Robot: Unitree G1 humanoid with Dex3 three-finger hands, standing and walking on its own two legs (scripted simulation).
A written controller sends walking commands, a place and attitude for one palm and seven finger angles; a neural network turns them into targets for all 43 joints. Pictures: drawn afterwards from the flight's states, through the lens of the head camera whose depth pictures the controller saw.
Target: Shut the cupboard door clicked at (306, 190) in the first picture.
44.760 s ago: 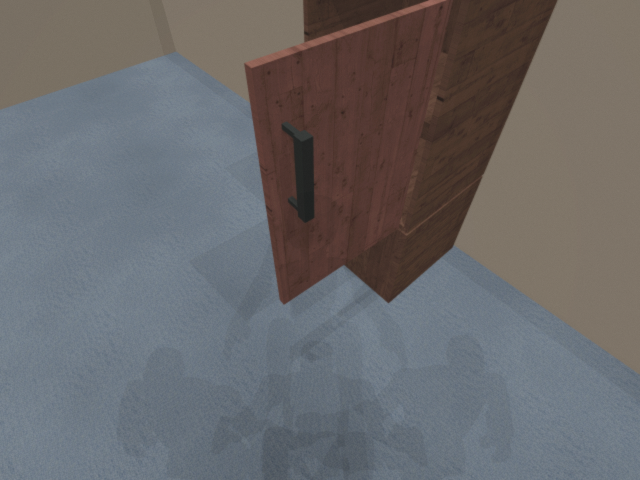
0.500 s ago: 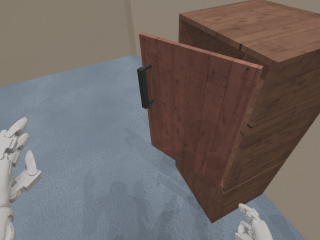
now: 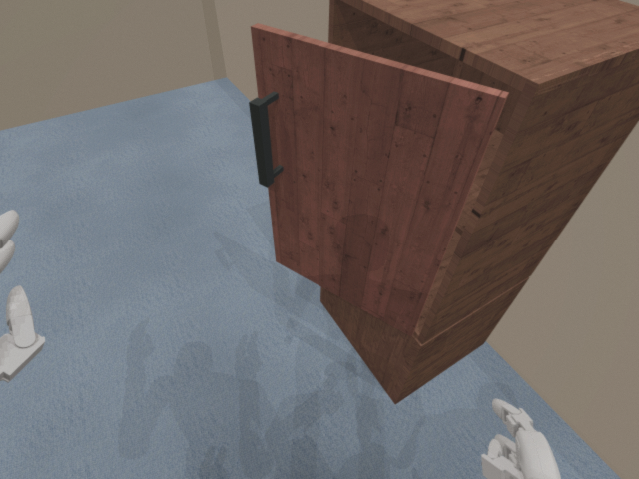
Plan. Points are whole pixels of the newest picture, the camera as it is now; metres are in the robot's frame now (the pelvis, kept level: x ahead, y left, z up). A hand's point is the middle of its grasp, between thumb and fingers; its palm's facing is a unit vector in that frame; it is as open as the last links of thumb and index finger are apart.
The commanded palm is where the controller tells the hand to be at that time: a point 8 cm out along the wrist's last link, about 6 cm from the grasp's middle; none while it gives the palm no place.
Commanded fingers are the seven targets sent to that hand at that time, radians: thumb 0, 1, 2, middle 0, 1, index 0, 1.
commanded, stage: step back with the hand held close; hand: left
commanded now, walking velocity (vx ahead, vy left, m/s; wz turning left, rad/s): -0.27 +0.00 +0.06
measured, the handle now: (269, 140) +0.66 +0.13 +0.07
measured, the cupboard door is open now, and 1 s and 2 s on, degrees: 25 25 25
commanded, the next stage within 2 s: stop stepping back and stand still in 0.96 s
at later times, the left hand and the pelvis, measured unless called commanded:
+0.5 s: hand out of the picture +0.12 +0.27 +0.17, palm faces +0.50 -0.74 -0.45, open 7.4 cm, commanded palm +0.06 +0.31 +0.18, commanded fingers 0.00 0.90 0.90 -0.20 -0.30 -0.20 -0.30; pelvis -0.07 +0.00 -0.02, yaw +3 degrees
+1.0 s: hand out of the picture +0.05 +0.25 +0.17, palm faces +0.36 -0.84 -0.40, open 7.4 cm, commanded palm -0.03 +0.29 +0.18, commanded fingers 0.00 0.90 0.90 -0.20 -0.30 -0.20 -0.30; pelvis -0.18 +0.00 -0.01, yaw -3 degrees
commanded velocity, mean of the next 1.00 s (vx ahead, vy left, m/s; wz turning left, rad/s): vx -0.37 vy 0.00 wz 0.00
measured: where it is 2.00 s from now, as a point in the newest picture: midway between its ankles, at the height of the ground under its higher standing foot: outside the picture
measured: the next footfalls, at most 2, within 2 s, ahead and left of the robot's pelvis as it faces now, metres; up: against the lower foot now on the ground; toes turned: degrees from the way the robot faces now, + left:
right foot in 0.98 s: -0.29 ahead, -0.13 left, +0.00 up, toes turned -4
right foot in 1.44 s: -0.28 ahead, -0.03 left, +0.00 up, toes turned -4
